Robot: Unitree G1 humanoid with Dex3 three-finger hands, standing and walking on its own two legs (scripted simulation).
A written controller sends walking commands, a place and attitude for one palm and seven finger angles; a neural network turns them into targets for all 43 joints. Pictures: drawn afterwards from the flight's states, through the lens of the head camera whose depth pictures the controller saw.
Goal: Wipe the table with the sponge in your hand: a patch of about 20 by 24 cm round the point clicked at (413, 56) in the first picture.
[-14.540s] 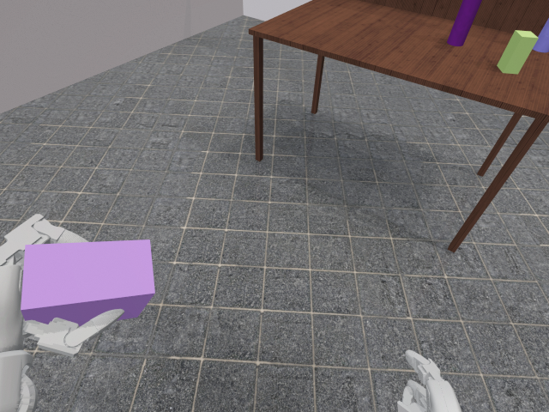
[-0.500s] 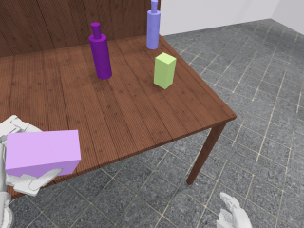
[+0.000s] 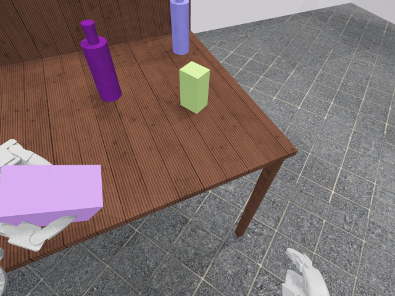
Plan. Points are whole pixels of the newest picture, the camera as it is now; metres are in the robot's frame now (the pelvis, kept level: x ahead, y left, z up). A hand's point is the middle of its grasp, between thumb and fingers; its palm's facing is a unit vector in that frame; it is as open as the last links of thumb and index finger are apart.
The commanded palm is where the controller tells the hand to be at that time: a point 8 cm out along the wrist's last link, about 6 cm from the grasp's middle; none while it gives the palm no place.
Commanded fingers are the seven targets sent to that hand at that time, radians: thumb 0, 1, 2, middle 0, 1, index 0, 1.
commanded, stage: shuffle to correct the standing spot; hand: left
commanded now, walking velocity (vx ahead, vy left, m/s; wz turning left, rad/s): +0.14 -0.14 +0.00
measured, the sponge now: (66, 196) +0.24 +0.21 +0.14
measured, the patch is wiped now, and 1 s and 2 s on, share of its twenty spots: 0.00 0.00 0.00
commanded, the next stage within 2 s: come to a stop and stand still in 0.24 s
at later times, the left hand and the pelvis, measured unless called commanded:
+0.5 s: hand (100, 164) +0.27 +0.16 +0.18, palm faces +0.32 -0.78 -0.54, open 9.9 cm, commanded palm +0.22 +0.20 +0.19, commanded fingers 0.00 0.10 1.30 -1.20 -1.60 -1.20 -1.60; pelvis +0.05 -0.07 -0.01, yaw -2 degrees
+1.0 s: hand (78, 177) +0.26 +0.18 +0.18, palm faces +0.40 -0.80 -0.44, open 9.9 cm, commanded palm +0.21 +0.21 +0.19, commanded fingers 0.00 0.10 1.30 -1.20 -1.60 -1.20 -1.60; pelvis +0.04 -0.06 +0.01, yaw -1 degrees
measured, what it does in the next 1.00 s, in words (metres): steps on the spot: left foot, then right foot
